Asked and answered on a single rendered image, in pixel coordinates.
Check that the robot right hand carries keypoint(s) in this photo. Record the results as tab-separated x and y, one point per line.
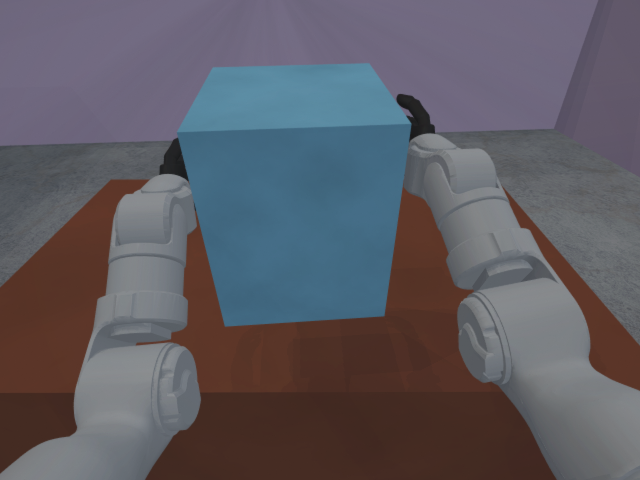
420	120

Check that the right robot forearm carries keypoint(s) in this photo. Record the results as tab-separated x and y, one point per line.
486	245

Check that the left robot forearm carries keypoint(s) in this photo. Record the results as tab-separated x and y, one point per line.
144	299

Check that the carton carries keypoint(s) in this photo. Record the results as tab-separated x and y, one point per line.
296	173

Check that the robot left hand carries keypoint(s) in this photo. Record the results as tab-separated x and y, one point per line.
173	161

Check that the left robot upper arm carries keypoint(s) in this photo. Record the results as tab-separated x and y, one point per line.
130	403

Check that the pedestal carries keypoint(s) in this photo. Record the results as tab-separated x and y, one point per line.
375	398

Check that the right robot upper arm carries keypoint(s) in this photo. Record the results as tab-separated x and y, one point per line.
529	338

